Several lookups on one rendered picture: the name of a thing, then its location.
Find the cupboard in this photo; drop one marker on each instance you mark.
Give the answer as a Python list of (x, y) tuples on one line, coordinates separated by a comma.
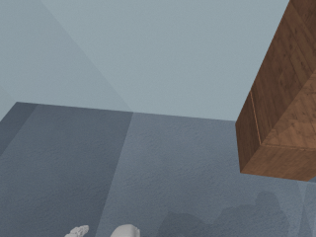
[(276, 128)]

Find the left robot thigh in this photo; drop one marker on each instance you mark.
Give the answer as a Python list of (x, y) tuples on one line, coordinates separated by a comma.
[(127, 230)]

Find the left robot hand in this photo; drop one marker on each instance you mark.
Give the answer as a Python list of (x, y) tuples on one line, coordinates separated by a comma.
[(78, 231)]

